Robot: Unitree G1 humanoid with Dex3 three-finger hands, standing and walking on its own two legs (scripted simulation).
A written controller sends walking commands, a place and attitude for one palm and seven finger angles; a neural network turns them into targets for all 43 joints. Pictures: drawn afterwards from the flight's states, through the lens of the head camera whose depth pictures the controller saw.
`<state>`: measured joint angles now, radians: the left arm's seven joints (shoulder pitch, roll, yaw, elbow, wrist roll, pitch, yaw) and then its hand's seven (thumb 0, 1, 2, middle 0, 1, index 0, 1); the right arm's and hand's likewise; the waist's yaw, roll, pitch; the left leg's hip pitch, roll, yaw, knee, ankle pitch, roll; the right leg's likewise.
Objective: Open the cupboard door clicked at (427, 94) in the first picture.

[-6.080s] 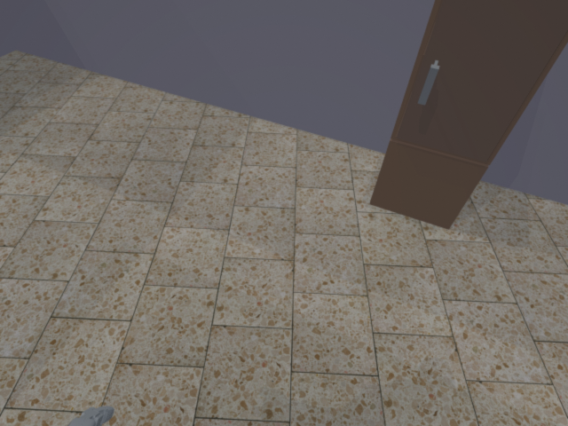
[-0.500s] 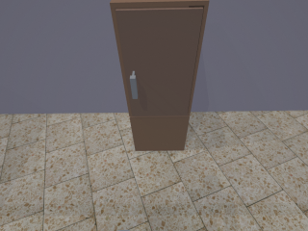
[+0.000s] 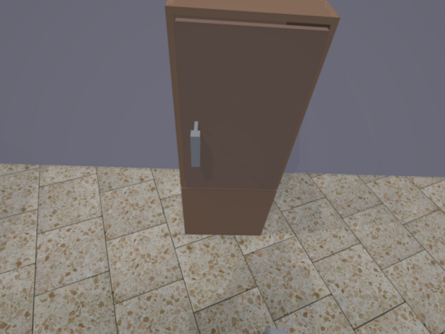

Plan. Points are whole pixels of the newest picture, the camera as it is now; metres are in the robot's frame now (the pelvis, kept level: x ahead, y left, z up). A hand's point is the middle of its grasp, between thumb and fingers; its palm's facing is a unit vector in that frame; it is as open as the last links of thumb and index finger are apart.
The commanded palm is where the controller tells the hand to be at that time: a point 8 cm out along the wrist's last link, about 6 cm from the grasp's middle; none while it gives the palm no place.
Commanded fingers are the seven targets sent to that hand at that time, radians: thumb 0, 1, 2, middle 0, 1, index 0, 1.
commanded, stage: take the last steps up to it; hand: left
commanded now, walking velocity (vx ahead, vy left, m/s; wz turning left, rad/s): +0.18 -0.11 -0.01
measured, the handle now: (196, 144) +0.63 +0.11 -0.09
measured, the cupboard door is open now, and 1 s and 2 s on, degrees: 0 0 0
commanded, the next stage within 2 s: come to a stop and stand still in 0.08 s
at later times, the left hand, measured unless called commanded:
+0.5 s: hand (166, 307) +0.20 +0.13 -0.16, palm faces +0.04 -0.97 -0.25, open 7.2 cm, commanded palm none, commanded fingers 0.00 0.90 0.90 -0.20 -0.30 -0.20 -0.30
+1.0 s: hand out of the picture +0.10 +0.21 -0.17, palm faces +0.01 -0.97 -0.24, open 7.4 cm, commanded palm none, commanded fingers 0.00 0.90 0.90 -0.20 -0.30 -0.20 -0.30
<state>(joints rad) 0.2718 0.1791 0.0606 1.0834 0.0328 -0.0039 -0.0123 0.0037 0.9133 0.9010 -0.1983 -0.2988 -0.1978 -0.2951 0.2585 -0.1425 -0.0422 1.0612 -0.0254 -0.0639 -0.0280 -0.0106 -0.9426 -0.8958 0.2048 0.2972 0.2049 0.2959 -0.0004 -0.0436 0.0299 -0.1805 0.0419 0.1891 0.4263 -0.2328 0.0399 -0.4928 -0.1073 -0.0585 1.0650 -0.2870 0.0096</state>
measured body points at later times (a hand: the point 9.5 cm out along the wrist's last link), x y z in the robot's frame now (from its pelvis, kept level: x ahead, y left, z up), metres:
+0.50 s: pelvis +0.11 -0.06 +0.00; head +0.15 -0.08 +0.44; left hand +0.20 +0.18 -0.14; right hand +0.14 -0.30 -0.17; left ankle +0.07 +0.08 -0.66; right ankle +0.16 -0.16 -0.74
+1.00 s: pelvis +0.08 +0.01 -0.01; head +0.08 -0.01 +0.44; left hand +0.10 +0.26 -0.15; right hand +0.13 -0.22 -0.16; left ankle +0.09 +0.10 -0.74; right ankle +0.08 -0.08 -0.73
